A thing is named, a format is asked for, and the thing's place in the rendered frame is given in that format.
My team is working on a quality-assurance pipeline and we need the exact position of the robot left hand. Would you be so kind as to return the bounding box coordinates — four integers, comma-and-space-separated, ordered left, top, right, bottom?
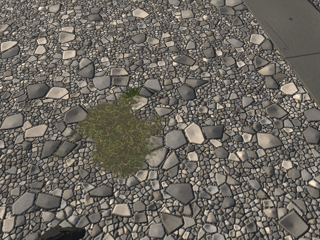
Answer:
34, 225, 86, 240

